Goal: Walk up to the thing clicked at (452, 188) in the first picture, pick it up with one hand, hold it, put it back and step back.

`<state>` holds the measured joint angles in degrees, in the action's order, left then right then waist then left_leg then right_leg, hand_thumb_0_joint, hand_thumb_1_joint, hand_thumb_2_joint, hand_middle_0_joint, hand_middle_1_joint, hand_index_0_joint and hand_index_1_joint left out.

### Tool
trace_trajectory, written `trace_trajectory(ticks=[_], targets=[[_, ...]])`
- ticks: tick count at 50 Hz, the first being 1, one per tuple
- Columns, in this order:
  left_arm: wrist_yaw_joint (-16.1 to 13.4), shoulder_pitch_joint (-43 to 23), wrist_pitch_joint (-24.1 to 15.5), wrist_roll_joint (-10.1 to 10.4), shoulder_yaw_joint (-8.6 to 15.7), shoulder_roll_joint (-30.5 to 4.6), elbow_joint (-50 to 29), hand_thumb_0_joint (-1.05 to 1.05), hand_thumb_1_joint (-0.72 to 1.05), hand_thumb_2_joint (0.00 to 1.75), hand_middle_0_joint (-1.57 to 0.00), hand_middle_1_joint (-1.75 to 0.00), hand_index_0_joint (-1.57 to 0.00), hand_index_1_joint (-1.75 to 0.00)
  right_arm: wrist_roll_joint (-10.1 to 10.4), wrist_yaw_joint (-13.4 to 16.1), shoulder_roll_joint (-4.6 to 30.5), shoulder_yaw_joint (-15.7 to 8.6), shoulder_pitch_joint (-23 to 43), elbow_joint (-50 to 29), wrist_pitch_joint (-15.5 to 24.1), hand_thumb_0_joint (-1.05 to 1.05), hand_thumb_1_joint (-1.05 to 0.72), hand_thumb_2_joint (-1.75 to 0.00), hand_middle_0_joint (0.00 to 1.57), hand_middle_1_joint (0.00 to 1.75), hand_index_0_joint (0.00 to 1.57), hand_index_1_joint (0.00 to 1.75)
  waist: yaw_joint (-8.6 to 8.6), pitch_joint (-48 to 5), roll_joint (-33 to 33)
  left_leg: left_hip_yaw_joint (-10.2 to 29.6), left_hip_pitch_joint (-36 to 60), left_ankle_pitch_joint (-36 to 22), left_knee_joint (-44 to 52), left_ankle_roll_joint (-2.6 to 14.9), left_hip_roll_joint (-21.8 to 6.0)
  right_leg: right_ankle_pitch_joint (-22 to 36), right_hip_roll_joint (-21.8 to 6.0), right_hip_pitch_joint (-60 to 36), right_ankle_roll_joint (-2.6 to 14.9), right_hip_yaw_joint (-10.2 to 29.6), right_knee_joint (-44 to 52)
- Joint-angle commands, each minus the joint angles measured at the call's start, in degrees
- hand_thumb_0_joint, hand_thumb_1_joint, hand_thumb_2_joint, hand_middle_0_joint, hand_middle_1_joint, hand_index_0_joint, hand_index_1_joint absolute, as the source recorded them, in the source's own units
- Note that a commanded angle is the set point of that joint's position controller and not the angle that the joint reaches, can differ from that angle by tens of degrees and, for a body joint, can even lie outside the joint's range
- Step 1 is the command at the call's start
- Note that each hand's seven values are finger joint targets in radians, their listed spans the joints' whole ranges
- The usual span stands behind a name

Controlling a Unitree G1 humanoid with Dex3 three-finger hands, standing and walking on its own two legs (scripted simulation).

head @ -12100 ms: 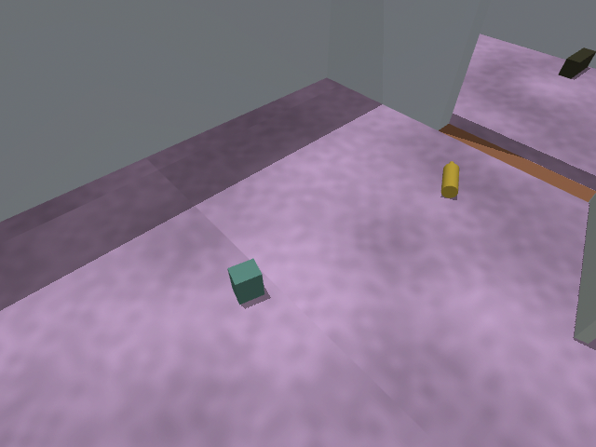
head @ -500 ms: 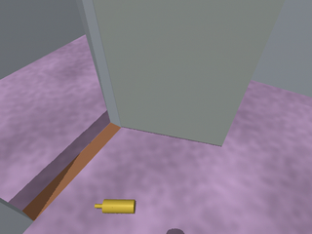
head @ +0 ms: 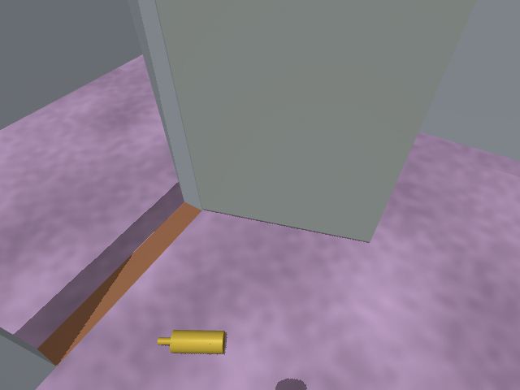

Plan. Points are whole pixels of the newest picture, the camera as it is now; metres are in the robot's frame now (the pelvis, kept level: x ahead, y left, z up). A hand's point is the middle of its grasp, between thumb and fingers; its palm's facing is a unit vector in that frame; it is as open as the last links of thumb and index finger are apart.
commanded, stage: stand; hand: left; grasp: from above
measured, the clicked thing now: (191, 341) +0.45 +0.28 -0.74
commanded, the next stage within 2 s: rise first in 0.20 s
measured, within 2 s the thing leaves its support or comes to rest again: neither
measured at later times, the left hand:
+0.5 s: hand out of the picture +0.14 +0.25 -0.17, palm faces +0.00 -0.94 -0.33, open 8.6 cm
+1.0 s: hand out of the picture +0.12 +0.27 -0.22, palm faces -0.15 -0.89 -0.43, open 14.1 cm
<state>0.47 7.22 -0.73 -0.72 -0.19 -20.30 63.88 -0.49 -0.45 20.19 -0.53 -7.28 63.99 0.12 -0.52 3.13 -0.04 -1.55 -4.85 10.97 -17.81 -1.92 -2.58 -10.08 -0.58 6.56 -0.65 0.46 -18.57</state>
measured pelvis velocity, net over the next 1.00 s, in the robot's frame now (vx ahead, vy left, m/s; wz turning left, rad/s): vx -0.02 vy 0.02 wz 0.02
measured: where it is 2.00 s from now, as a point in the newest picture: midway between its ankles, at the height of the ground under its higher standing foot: outside the picture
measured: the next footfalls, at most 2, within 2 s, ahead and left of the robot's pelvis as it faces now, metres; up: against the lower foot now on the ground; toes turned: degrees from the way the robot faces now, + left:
none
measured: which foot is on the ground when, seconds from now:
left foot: down 0.00-1.00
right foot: down 0.00-1.00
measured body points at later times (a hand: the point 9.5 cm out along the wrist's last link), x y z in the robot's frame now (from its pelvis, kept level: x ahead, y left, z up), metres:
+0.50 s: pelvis -0.01 +0.00 -0.02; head +0.04 +0.01 +0.43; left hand +0.14 +0.30 -0.14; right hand +0.09 -0.27 -0.14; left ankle -0.01 +0.14 -0.75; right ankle +0.00 -0.13 -0.75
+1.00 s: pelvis -0.02 +0.02 -0.08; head +0.07 +0.03 +0.36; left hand +0.12 +0.31 -0.19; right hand +0.15 -0.24 -0.17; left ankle -0.01 +0.14 -0.75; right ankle +0.00 -0.13 -0.75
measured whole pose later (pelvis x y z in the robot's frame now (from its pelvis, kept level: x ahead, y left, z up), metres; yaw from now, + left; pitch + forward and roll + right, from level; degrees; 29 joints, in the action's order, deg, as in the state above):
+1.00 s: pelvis -0.02 +0.02 -0.08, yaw +1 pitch +15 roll -2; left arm 0.8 12.7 10.8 -14.2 6.6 -17.9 30.0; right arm 0.6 1.2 13.5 -2.3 -12.0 33.7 7.7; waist -1.7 -5.5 0.0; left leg 1.5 -47.2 28.9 -61.0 -0.8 -2.2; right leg -26.8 -1.2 46.4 -1.7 -1.0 -58.1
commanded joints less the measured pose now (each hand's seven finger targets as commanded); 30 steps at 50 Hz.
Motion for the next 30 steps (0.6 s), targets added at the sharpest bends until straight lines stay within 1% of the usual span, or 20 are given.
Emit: trace_trajectory(ticks=[1, 5, 9, 12, 14, 15, 16, 17, 18, 19, 20, 21, 22, 23, 24, 25, 26, 27, 29, 30], targets=[[-1.1, -1.7, -1.1, 0.2, 2.6, -12.7, -3.1, 0.0, 0.9, 0.9, -0.2, -0.3, -0.2, -0.3, -0.1, 0.8, 12.0, -2.3, 1.5, -3.1, 1.2, 0.0, -0.9, -0.9, 0.2, 0.3, 0.2, 0.3, 0.18, -3.9, 0.4, 4.2, 1.6, -7.1, 2.5, 2.53, -5.5, 9.6, -6.8, 0.3, 1.8, 4.8, 2.3], [-1.0, -1.5, -1.1, 0.2, 2.4, -12.2, -3.1, 0.0, 0.9, 0.9, -0.2, -0.3, -0.2, -0.3, -0.1, 0.7, 11.9, -2.2, 1.7, -3.1, 1.3, 0.0, -0.9, -0.9, 0.2, 0.3, 0.2, 0.3, 0.31, -3.6, -0.4, 4.1, 0.9, -6.6, 2.6, 2.53, -5.5, 9.4, -6.8, 0.0, 1.9, 4.9, 2.4], [-1.0, -1.7, -1.1, 0.2, 2.5, -12.6, -3.2, 0.0, 0.9, 0.9, -0.2, -0.3, -0.2, -0.3, 0.0, 0.7, 12.0, -2.3, 1.7, -3.2, 1.3, 0.0, -0.9, -0.9, 0.2, 0.3, 0.2, 0.3, 0.24, -3.7, 0.2, 4.2, 1.5, -7.0, 2.5, 2.58, -5.6, 9.4, -6.8, 0.3, 1.88, 5.1, 2.3], [-1.1, -1.7, -1.2, 0.2, 2.5, -12.5, -3.5, 0.0, 0.9, 0.9, -0.2, -0.3, -0.2, -0.3, -0.1, 0.8, 12.2, -2.4, 1.9, -3.3, 1.3, 0.0, -0.9, -0.9, 0.2, 0.3, 0.2, 0.3, 0.22, -4.9, -0.3, 4.0, 1.9, -8.2, 2.0, 2.6, -5.7, 11.1, -6.9, -0.1, 1.91, 5.0, 2.1], [-1.1, -1.5, -1.2, 0.2, 2.4, -12.3, -3.4, 0.0, 0.9, 0.9, -0.2, -0.3, -0.2, -0.3, -0.1, 0.8, 12.1, -2.3, 2.2, -3.2, 1.3, 0.0, -0.9, -0.9, 0.2, 0.3, 0.2, 0.3, 0.32, -4.5, -0.2, 4.0, 1.8, -7.8, 1.9, 2.68, -5.7, 11.2, -6.8, -0.1, 1.88, 5.1, 2.3], [-1.1, -1.3, -1.2, 0.1, 2.4, -12.4, -3.4, 0.0, 0.82, 0.96, -0.13, -0.38, -0.14, -0.38, -0.1, 0.8, 12.0, -2.3, 2.1, -3.3, 1.3, 0.0, -0.93, -0.91, 0.2, 0.3, 0.2, 0.3, 0.27, -4.8, -0.4, 3.9, 1.9, -8.1, 1.9, 2.72, -5.7, 11.6, -6.9, -0.3, 1.83, 5.0, 2.1], [-1.9, -21.4, -6.2, 3.0, 2.7, -2.1, -23.5, 0.0, 0.74, 0.98, -0.17, -0.46, -0.15, -0.46, 3.9, 1.9, 2.3, 0.9, 1.4, -18.8, 4.4, 0.0, -0.99, -0.92, 0.2, 0.3, 0.2, 0.3, -6.43, 0.4, 0.1, -2.1, -8.6, -1.0, -2.9, 2.73, 2.7, 4.6, 0.3, 12.0, 0.48, -0.5, -1.9], [-2.3, -28.4, -5.9, 2.8, 3.9, -6.1, -19.1, 0.0, 0.66, 1.01, -0.14, -0.54, -0.11, -0.54, 4.0, 2.6, 4.0, 0.4, -1.1, -15.7, 4.4, 0.0, -0.94, -0.91, 0.2, 0.3, 0.2, 0.3, -4.13, -1.9, 1.1, -1.8, -8.4, 0.3, -3.8, 2.92, 2.8, 1.4, 0.2, 9.3, 0.36, -1.0, -2.0], [-2.5, -15.5, -3.5, 1.3, 7.1, -11.3, -8.1, 0.0, 0.58, 0.98, -0.12, -0.62, -0.11, -0.62, 4.2, 3.2, 6.1, -0.9, -3.3, -16.2, 3.7, 0.0, -0.92, -0.91, 0.2, 0.3, 0.2, 0.3, -2.25, -1.3, 0.3, -2.0, -9.5, 1.2, -4.3, 2.57, 2.8, -1.3, 0.7, 9.5, 0.97, -1.5, -2.3], [-1.7, -13.5, -2.3, -0.1, 8.0, -11.8, -4.1, 0.0, 0.5, 0.97, -0.1, -0.7, -0.1, -0.7, 3.6, 3.2, 5.9, -1.8, -4.1, -16.9, 3.5, 0.0, -0.92, -0.9, 0.2, 0.3, 0.2, 0.3, -1.87, -3.5, 2.7, -1.7, -11.3, 0.7, -6.7, 2.78, 3.1, -1.7, 0.6, 10.4, 1.1, -1.7, -3.6], [-0.7, -18.0, -2.3, -1.3, 8.5, -12.7, -5.0, 0.0, 0.42, 0.99, -0.08, -0.78, -0.08, -0.78, 3.4, 3.2, 5.7, -2.3, -4.8, -18.4, 3.7, 0.0, -0.91, -0.9, 0.2, 0.3, 0.2, 0.3, -1.88, -5.8, 3.4, -1.4, -12.3, -0.2, -8.7, 2.95, 3.0, -0.1, 0.6, 11.5, 1.1, -1.6, -5.9], [-0.1, -17.9, -3.0, -3.5, 10.5, -15.0, -6.5, 0.0, 0.34, 0.99, -0.05, -0.86, -0.07, -0.86, 2.3, 3.2, 5.8, -3.5, -5.0, -20.1, 4.2, 0.0, -0.91, -0.9, 0.2, 0.3, 0.2, 0.3, -0.66, -12.2, 1.8, -1.6, -12.7, -2.0, -11.0, 2.86, 3.2, 2.6, -0.1, 9.5, 0.95, -1.3, -8.7], [0.3, -9.8, -2.2, -4.8, 12.2, -14.7, -3.8, 0.0, 0.26, 0.97, -0.02, -0.94, -0.06, -0.94, 1.7, 3.0, 5.4, -4.2, -7.0, -20.2, 4.5, 0.0, -0.91, -0.9, 0.2, 0.3, 0.2, 0.3, 0.69, -14.8, 0.3, -1.3, -14.2, -4.6, -13.0, 2.55, 3.7, 5.0, -0.2, 9.3, 1.21, -1.3, -11.2], [0.9, -4.6, -1.5, -5.8, 11.7, -12.3, -3.6, 0.0, 0.18, 0.99, 0.0, -1.02, -0.04, -1.02, 1.5, 2.7, 4.9, -4.4, -7.8, -21.5, 4.7, 0.0, -0.92, -0.9, 0.2, 0.3, 0.2, 0.3, 1.93, -16.5, -1.2, -1.3, -15.6, -6.8, -14.6, 2.21, 3.9, 6.8, -0.1, 9.4, 1.44, -1.4, -12.9], [1.1, -4.9, -0.9, -6.4, 11.6, -12.1, -6.8, 0.0, 0.1, 1.0, 0.0, -1.1, -0.03, -1.06, 1.5, 2.5, 4.8, -4.6, -7.4, -23.5, 4.9, 0.0, -0.92, -0.9, 0.2, 0.3, 0.2, 0.3, 2.15, -17.1, -2.0, -1.4, -15.2, -6.7, -14.7, 2.01, 4.1, 6.4, 0.0, 9.2, 1.47, -1.5, -13.3], [0.9, -4.4, 0.0, -7.1, 11.5, -11.5, -9.4, 0.0, 0.02, 1.0, 0.0, -1.11, -0.04, -1.07, 1.7, 2.6, 4.5, -4.7, -7.4, -24.6, 5.1, 0.0, -0.92, -0.9, 0.2, 0.3, 0.2, 0.3, 2.49, -18.3, -3.2, -1.4, -15.1, -8.0, -14.9, 1.87, 4.2, 7.7, 0.1, 9.1, 1.47, -1.4, -13.7], [0.5, -4.4, 1.3, -7.4, 11.5, -11.2, -10.9, 0.0, -0.06, 0.98, -0.01, -1.11, -0.04, -1.08, 1.8, 2.6, 4.4, -4.8, -6.6, -26.1, 5.1, 0.0, -0.89, -0.9, 0.2, 0.3, 0.2, 0.3, 2.01, -17.4, -2.9, -1.1, -15.2, -7.5, -14.7, 1.79, 4.1, 6.9, 0.3, 9.7, 1.42, -1.7, -13.2], [0.3, -4.6, 2.8, -7.9, 11.5, -11.0, -12.7, 0.0, -0.14, 0.99, -0.01, -1.11, -0.04, -1.08, 2.0, 2.5, 4.4, -4.9, -6.7, -27.2, 5.1, 0.0, -0.88, -0.89, 0.2, 0.3, 0.2, 0.3, 1.64, -18.1, -2.5, -0.8, -15.6, -8.4, -15.1, 1.85, 4.1, 7.7, 0.4, 9.8, 1.38, -1.9, -13.4], [0.2, -5.3, 5.5, -8.6, 10.2, -9.1, -14.5, 0.0, -0.3, 1.0, -0.03, -1.1, -0.05, -1.08, 2.1, 2.3, 4.0, -4.7, -5.7, -29.3, 5.2, 0.0, -0.9, -0.9, 0.2, 0.3, 0.2, 0.3, 0.3, -14.6, -0.2, -0.4, -17.8, -5.3, -16.1, 2.08, 3.5, 4.1, 0.8, 13.9, 1.18, -2.4, -14.0], [-0.1, -7.7, 6.2, -8.8, 10.2, -9.5, -16.3, 0.0, -0.38, 0.98, -0.04, -1.1, -0.06, -1.08, 2.0, 2.2, 3.8, -4.5, -4.3, -30.2, 5.5, 0.0, -0.89, -0.9, 0.2, 0.3, 0.2, 0.3, 0.32, -13.2, 0.0, 0.0, -19.6, -2.3, -16.9, 2.01, 3.3, 0.5, 0.9, 16.2, 1.23, -2.6, -14.6]])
